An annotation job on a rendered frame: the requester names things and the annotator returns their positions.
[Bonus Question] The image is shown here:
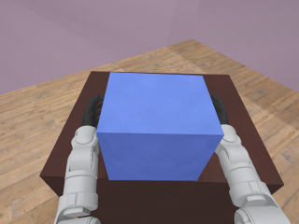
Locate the pedestal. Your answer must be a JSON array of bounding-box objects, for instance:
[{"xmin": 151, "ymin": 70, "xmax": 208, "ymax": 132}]
[{"xmin": 39, "ymin": 71, "xmax": 284, "ymax": 224}]

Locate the robot left forearm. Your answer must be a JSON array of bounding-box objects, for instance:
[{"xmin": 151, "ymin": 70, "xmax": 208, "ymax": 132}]
[{"xmin": 54, "ymin": 125, "xmax": 100, "ymax": 224}]

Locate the right robot upper arm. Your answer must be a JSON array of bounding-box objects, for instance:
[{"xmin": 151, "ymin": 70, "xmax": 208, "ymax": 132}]
[{"xmin": 234, "ymin": 205, "xmax": 290, "ymax": 224}]

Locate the carton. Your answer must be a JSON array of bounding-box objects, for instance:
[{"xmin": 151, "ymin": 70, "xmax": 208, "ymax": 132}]
[{"xmin": 96, "ymin": 72, "xmax": 224, "ymax": 181}]

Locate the robot left hand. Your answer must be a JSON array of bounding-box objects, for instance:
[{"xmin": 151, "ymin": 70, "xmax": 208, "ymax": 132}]
[{"xmin": 80, "ymin": 94, "xmax": 105, "ymax": 128}]

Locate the robot right forearm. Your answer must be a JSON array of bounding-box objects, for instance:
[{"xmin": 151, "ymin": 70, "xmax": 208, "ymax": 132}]
[{"xmin": 215, "ymin": 124, "xmax": 291, "ymax": 224}]

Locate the robot right hand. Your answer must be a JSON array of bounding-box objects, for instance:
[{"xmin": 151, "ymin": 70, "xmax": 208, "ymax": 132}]
[{"xmin": 210, "ymin": 93, "xmax": 229, "ymax": 125}]

